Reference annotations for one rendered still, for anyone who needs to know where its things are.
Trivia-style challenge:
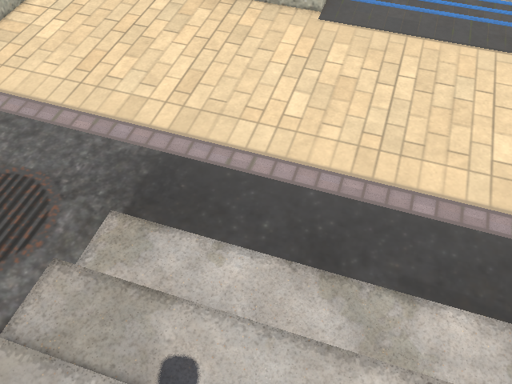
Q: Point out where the stairs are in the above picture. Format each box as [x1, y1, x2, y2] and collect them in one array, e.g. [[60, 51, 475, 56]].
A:
[[376, 0, 512, 22], [0, 210, 512, 384]]

